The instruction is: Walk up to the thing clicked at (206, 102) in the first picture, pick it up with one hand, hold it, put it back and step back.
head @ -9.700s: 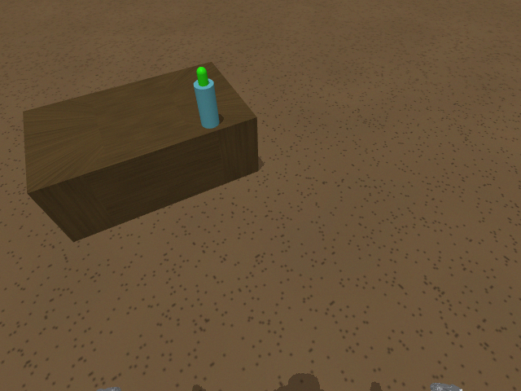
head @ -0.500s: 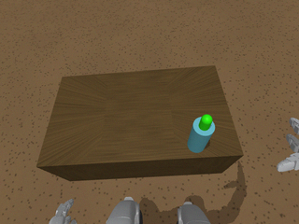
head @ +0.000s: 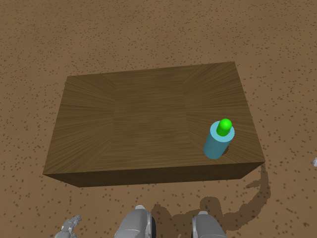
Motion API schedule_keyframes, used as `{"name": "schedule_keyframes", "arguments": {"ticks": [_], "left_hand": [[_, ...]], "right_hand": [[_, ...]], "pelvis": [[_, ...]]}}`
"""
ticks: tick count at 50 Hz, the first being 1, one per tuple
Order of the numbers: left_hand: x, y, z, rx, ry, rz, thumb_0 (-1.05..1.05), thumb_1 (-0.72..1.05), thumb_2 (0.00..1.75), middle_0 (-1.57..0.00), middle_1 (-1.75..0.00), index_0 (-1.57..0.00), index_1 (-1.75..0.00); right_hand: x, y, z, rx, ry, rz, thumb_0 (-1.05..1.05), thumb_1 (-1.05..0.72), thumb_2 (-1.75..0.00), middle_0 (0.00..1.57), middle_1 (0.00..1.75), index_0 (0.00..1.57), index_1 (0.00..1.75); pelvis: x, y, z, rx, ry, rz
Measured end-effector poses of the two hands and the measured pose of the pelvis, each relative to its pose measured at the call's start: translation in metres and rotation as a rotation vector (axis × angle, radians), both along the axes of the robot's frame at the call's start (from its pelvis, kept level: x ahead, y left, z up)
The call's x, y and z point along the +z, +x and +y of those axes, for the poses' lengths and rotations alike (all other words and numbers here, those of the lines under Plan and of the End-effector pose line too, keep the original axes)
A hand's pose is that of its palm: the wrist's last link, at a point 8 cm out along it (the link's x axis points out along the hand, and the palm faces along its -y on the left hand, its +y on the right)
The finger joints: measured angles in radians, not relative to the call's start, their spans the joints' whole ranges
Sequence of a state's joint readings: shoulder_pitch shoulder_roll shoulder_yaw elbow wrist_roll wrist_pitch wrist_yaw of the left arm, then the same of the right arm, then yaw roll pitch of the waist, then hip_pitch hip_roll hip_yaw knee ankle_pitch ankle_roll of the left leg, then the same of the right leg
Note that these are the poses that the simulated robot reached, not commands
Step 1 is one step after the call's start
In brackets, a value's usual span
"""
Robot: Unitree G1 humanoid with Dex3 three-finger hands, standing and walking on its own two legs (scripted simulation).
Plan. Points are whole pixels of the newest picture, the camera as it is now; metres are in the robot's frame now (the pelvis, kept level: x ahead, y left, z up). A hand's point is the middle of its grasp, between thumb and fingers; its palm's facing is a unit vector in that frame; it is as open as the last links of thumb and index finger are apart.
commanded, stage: go down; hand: right
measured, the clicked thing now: (218, 138) +0.43 -0.17 -0.22
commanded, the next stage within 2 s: approach in 0.58 s
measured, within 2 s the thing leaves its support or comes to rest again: neither
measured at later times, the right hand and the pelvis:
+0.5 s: hand out of the picture +0.35 -0.37 +0.01, palm faces +0.11 +0.99 -0.10, open 17.4 cm; pelvis -0.01 -0.01 -0.01, yaw +0 degrees
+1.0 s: hand (297, 130) +0.38 -0.35 -0.06, palm faces +0.06 +1.00 -0.04, open 17.7 cm; pelvis -0.02 -0.01 -0.08, yaw +2 degrees
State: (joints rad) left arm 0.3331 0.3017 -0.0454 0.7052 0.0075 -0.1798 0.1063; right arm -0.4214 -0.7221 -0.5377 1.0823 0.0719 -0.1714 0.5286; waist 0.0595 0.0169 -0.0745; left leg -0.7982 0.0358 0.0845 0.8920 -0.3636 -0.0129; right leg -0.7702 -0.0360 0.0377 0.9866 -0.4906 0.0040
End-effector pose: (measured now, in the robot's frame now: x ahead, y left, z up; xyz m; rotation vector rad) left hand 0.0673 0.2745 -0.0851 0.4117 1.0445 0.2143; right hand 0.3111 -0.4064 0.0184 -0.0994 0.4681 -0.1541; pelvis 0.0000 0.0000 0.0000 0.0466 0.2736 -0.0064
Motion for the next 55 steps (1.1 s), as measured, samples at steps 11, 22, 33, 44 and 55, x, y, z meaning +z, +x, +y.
{"name": "schedule_keyframes", "arguments": {"ticks": [11,22,33,44,55], "left_hand": [[0.001,-0.001,0.001,-0.002,0.005,0.011,0.01,0.91,0.89,-0.2,-0.3,-0.21,-0.3],[-0.003,-0.011,-0.006,-0.01,-0.001,0.036,0.01,0.9,0.9,-0.2,-0.3,-0.21,-0.31],[-0.002,-0.023,-0.012,-0.002,-0.002,0.048,0.01,0.9,0.9,-0.2,-0.3,-0.21,-0.31],[-0.019,-0.025,-0.013,-0.028,0.001,0.066,0.01,0.9,0.9,-0.21,-0.3,-0.21,-0.31],[-0.123,-0.006,-0.007,-0.093,0.031,0.039,0.01,0.89,0.91,-0.21,-0.3,-0.2,-0.32]], "right_hand": [[0.005,0.01,-0.006,0.009,0.016,-0.027,-0.01,0.51,-0.05,0.06,0.04,0.05,0.05],[0.005,0.015,-0.01,0.021,0.018,-0.062,-0.01,0.52,-0.06,0.06,0.04,0.05,0.05],[0.006,0.023,-0.015,0.023,0.018,-0.075,-0.01,0.53,-0.06,0.06,0.04,0.05,0.05],[-0.016,0.035,-0.014,0.032,0.043,-0.142,-0.01,0.58,-0.05,0.05,0.04,0.05,0.05],[-0.13,0.063,0.028,0.119,0.085,-0.457,-0.01,0.6,-0.04,0.06,0.04,0.05,0.05]], "pelvis": [[-0.001,0.001,-0.002,0.005,0.004,0.012],[-0.005,-0.006,-0.005,0.005,0.008,0.021],[-0.007,-0.011,-0.009,0.008,0.013,0.024],[-0.026,-0.014,-0.012,0.014,0.014,0.089],[-0.132,-0.032,-0.009,0.029,0.026,0.268]]}}
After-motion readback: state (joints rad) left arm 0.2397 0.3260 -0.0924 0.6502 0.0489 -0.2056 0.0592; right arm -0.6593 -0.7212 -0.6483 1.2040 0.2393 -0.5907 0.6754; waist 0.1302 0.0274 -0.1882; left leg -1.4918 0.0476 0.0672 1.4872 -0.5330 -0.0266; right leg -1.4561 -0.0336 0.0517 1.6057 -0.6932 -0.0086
